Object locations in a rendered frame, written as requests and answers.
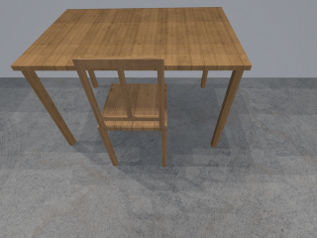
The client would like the table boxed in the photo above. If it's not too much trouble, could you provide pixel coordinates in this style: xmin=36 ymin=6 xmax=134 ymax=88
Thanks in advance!
xmin=10 ymin=7 xmax=252 ymax=148

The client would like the chair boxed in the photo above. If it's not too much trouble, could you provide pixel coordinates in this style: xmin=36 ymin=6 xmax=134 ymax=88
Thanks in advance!
xmin=72 ymin=57 xmax=167 ymax=167

